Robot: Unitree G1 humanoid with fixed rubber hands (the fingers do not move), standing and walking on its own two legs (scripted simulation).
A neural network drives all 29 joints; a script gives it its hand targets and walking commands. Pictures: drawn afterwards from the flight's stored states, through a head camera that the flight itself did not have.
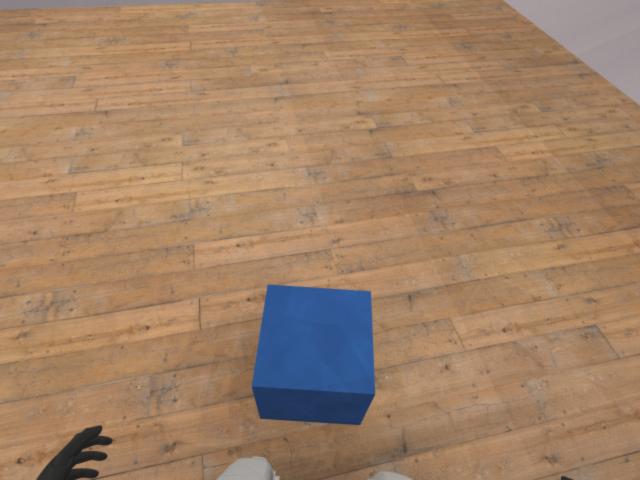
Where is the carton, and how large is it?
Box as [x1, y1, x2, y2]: [252, 285, 374, 424]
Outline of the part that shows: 267,285 252,381 252,389 260,418 359,424 374,395 370,291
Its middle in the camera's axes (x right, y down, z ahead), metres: -0.01 +0.33 +1.11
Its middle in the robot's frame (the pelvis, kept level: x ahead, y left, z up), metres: +0.51 +0.02 -0.59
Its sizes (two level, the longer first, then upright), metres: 0.291 0.283 0.278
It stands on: the floor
